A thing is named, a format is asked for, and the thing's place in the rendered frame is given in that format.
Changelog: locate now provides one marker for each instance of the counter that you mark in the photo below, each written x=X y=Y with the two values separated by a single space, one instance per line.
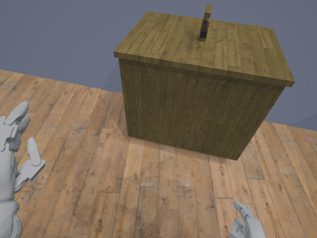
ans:
x=208 y=95

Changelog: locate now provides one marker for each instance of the robot right hand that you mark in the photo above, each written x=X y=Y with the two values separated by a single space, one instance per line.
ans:
x=252 y=227

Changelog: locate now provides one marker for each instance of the tap lever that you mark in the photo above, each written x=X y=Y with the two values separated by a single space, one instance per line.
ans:
x=204 y=31

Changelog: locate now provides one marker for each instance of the robot left forearm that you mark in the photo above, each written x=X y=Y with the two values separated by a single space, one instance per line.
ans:
x=10 y=224

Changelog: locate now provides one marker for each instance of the robot left hand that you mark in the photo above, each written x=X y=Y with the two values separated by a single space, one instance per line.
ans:
x=11 y=129

